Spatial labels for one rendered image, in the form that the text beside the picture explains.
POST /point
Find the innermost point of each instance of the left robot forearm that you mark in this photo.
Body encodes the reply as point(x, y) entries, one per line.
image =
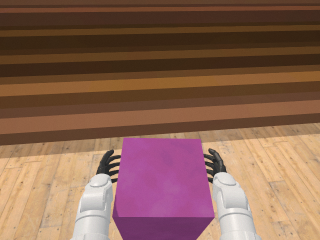
point(94, 210)

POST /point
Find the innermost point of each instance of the carton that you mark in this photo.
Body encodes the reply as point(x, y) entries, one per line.
point(162, 190)

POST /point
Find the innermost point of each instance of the right robot forearm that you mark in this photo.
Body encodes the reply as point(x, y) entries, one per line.
point(233, 209)

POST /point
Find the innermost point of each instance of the robot right hand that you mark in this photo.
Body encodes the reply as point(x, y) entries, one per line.
point(217, 165)

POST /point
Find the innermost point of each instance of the robot left hand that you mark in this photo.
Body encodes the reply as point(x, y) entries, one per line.
point(104, 165)

